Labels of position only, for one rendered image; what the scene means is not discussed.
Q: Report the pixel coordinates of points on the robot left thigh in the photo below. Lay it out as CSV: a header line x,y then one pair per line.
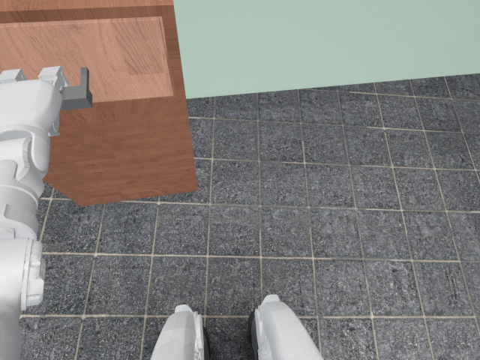
x,y
181,335

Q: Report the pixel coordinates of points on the drawer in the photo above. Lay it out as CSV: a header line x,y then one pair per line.
x,y
127,58

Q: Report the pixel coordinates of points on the robot thigh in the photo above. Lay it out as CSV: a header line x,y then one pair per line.
x,y
278,325
181,335

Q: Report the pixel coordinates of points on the left robot hand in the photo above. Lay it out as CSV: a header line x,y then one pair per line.
x,y
35,102

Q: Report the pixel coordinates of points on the robot left upper arm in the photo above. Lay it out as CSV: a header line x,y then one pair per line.
x,y
22,276

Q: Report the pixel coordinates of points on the robot right thigh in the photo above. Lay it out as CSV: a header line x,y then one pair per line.
x,y
278,325

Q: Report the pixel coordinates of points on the cabinet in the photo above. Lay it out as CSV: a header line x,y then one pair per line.
x,y
123,149

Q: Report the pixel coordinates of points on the handle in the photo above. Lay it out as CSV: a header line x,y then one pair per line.
x,y
77,97

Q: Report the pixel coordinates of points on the left robot forearm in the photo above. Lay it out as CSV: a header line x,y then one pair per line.
x,y
24,162

